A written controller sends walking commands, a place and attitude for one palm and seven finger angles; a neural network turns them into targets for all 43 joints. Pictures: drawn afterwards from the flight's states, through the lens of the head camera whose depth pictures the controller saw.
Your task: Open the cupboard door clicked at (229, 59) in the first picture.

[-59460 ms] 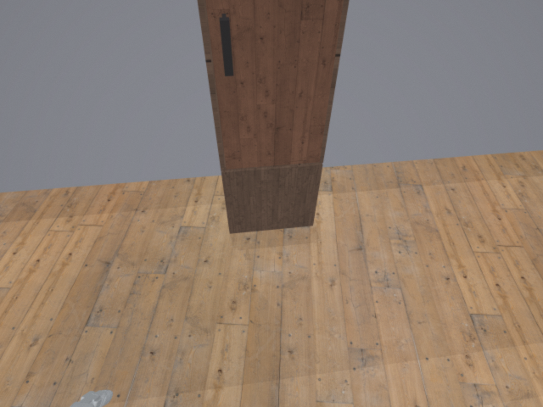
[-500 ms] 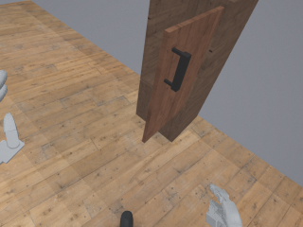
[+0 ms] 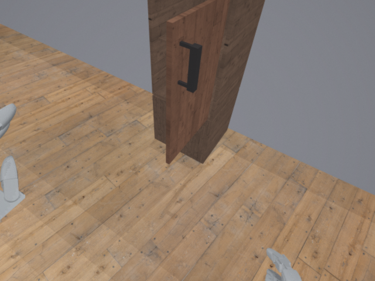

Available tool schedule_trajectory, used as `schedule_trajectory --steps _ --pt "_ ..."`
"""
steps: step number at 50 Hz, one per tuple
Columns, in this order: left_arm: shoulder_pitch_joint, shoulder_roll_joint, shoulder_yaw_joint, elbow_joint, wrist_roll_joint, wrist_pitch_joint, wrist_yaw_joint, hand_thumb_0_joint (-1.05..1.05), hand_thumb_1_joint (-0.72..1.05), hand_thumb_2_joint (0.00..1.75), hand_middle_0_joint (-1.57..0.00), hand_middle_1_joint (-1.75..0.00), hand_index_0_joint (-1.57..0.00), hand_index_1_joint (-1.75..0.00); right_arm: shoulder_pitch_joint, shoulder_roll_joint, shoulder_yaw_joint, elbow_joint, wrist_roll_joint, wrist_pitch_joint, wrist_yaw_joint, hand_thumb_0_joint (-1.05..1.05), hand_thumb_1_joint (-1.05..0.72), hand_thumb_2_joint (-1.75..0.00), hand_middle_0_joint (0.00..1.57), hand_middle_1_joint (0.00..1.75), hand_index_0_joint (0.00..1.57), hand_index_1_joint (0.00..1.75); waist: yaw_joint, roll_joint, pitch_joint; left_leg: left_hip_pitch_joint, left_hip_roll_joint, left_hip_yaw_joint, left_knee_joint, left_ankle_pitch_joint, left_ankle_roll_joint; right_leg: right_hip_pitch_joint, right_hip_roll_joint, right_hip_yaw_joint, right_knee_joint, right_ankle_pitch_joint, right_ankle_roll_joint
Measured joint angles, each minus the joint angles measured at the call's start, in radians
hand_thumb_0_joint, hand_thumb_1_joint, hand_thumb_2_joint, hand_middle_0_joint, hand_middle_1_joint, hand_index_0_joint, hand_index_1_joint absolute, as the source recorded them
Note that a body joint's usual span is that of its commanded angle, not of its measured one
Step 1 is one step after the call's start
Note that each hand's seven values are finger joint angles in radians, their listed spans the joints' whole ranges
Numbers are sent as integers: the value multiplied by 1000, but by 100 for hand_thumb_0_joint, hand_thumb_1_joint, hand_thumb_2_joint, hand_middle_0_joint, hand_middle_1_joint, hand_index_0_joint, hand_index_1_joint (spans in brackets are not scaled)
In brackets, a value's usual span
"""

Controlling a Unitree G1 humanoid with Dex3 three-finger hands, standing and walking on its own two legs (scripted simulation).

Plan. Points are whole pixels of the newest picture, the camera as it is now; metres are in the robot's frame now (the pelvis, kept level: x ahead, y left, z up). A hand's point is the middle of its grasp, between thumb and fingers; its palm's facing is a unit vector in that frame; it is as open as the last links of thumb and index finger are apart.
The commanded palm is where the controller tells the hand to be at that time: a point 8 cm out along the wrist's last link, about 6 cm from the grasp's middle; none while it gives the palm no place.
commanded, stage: stop stepping back and stand still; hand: left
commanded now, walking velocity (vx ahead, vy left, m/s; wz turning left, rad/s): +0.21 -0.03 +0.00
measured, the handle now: (187, 67) +0.66 +0.00 +0.12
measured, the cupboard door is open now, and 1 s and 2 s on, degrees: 90 90 90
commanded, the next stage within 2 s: let the arm hang, fingers relaxed in 0.66 s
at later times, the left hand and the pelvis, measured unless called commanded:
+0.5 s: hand out of the picture +0.20 +0.27 +0.19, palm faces +0.46 -0.75 -0.48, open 7.4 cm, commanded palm +0.14 +0.31 +0.18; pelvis +0.01 +0.01 +0.00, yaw +2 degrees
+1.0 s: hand out of the picture +0.08 +0.24 -0.14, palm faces +0.02 -0.96 -0.26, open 7.4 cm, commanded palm none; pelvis -0.02 +0.03 +0.00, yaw +4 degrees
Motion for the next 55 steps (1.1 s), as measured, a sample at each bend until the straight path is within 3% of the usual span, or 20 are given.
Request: schedule_trajectory --steps 2,4,6,8,10,13,16,19,21,24,27,32,38,40,43,47,52,55 --pt "40 31 35 26 6 -19 6 1 89 90 -21 -31 -22 -30 18 -9 -10 0 0 18 -9 1 -90 -90 21 30 20 30 19 48 -28 -26 15 -8 17 -51 -5 73 8 -40 -115 -40 -12" --pt "39 52 70 82 6 -12 17 1 88 90 -21 -31 -22 -30 24 -23 -18 3 7 36 -18 1 -90 -90 21 30 20 30 40 67 -59 -95 10 0 118 -198 -7 151 7 -22 -263 -73 -42" --pt "-16 2 58 164 4 4 19 1 88 90 -21 -31 -22 -30 -8 -57 -27 40 10 53 -24 1 -90 -90 21 30 20 30 76 102 -48 -173 0 -37 343 -267 -14 140 6 -19 -272 68 -50" --pt "-74 -76 26 262 2 18 21 1 89 90 -21 -31 -22 -30 -27 -87 -32 86 13 55 -24 1 -90 -90 21 30 20 30 97 119 -51 -216 -15 -52 523 -225 -27 157 -3 -12 -284 90 -37" --pt "-117 -155 -10 355 2 37 28 1 89 90 -21 -31 -22 -30 -28 -106 -35 100 16 56 -30 1 -90 -90 21 30 20 30 108 118 -67 -221 -18 -41 590 -168 -35 183 -20 -2 -318 95 -26" --pt "-174 -238 -81 428 11 71 38 1 89 90 -20 -31 -21 -30 -28 -122 -38 91 17 40 -51 1 -90 -90 21 30 20 30 100 100 -66 -173 -6 -21 509 -127 -28 219 -45 -11 -360 106 -19" --pt "-216 -263 -155 375 24 80 37 2 89 90 -20 -31 -21 -30 -42 -123 -41 73 9 11 -68 1 -90 -90 21 30 20 30 93 62 -35 -85 6 -4 319 -125 -9 235 -57 -32 -366 104 -15" --pt "-192 -227 -168 222 26 58 32 2 89 90 -21 -31 -21 -30 -68 -116 -41 34 2 -6 -68 1 -90 -90 21 30 20 30 83 27 -7 26 7 -1 109 -99 -1 226 -46 -34 -348 92 -12" --pt "-155 -174 -128 119 17 28 35 2 89 90 -21 -31 -22 -30 -82 -114 -46 -8 3 -9 -66 1 -90 -90 21 30 20 30 72 30 1 91 11 -17 -1 -46 -11 202 -25 -30 -305 70 -5" --pt "-138 -72 -30 85 6 -10 42 2 88 90 -21 -31 -22 -30 -107 -73 -50 -41 14 2 -53 1 -90 -90 20 30 20 30 71 -14 19 90 -3 6 19 -94 -34 167 -35 15 -243 21 14" --pt "-137 -34 21 137 5 -9 35 1 89 90 -21 -31 -22 -30 -106 -54 -35 -56 19 1 -40 1 -90 -90 20 30 20 30 61 10 17 84 -1 1 25 -103 -34 179 -26 15 -289 77 14" --pt "-100 -96 -18 208 -5 24 20 1 89 90 -21 -31 -21 -30 -91 -49 -6 -32 31 20 -19 1 -90 -90 21 30 20 30 58 85 7 64 21 -15 32 -104 -34 200 0 1 -364 110 4" --pt "-61 -151 -103 200 -2 66 6 1 89 90 -21 -31 -22 -30 -58 -46 4 7 26 47 -30 1 -90 -90 21 30 20 30 72 69 15 71 5 -7 23 -99 -23 198 -17 8 -353 107 16" --pt "-137 -137 -169 337 36 52 -31 1 89 90 -21 -31 -21 -30 -58 -76 -8 61 18 20 6 1 -90 -90 21 30 20 30 80 79 -9 29 -7 -18 51 -99 -14 158 -30 -4 -316 100 22" --pt "-284 -170 -294 701 62 159 -90 0 89 90 -20 -31 -21 -30 -97 -138 -17 141 2 63 34 1 -90 -90 21 30 20 30 79 119 -37 -23 -26 -19 102 -114 3 103 -52 -6 -251 71 33" --pt "-374 -245 -411 1135 75 262 -127 1 90 90 -20 -30 -20 -30 -125 -159 -17 198 -13 103 37 1 -90 -90 21 30 20 30 46 121 -25 -26 -39 -10 103 -104 10 89 -66 3 -229 72 41" --pt "-373 -332 -486 1442 66 290 -132 1 91 90 -20 -30 -20 -30 -86 -119 -4 267 -20 133 33 1 -90 -90 21 30 20 30 36 38 7 12 -42 -12 53 -72 5 118 -68 1 -258 92 37" --pt "-365 -333 -466 1550 58 279 -110 0 97 90 -20 -30 -21 -30 -48 -90 2 322 -17 148 28 1 -91 -90 20 30 20 30 50 11 18 26 -35 -28 28 -53 0 147 -57 -17 -304 117 31"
